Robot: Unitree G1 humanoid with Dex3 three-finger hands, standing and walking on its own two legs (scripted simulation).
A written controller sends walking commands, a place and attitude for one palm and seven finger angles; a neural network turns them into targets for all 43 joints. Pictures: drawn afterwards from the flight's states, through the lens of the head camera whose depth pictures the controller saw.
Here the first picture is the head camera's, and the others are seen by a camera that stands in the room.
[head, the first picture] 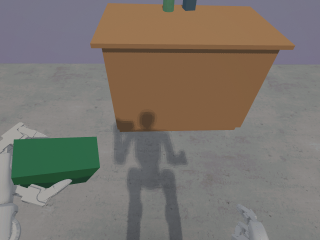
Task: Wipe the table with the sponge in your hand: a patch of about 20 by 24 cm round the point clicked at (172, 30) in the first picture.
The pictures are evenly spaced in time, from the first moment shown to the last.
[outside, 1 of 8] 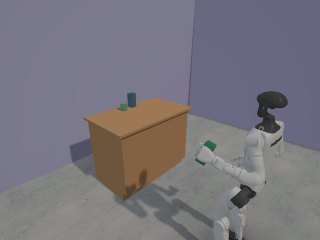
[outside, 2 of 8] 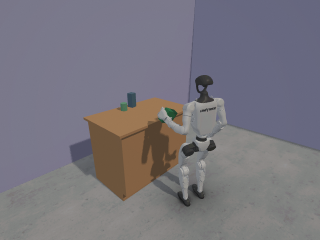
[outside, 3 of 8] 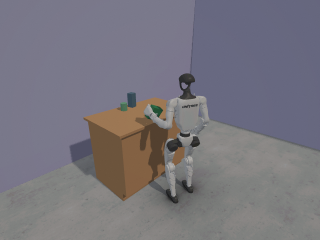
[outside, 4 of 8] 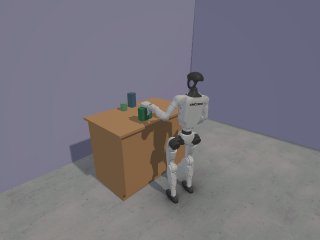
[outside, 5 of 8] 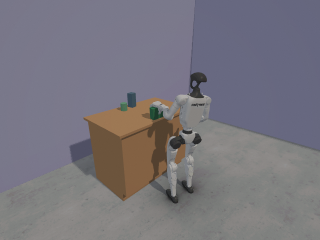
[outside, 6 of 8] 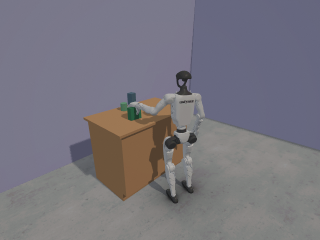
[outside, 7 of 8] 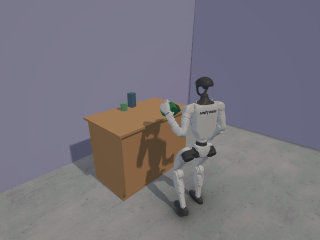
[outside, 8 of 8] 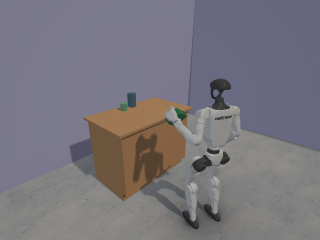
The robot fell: no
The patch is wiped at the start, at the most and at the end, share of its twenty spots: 0.00 1.00 1.00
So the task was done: yes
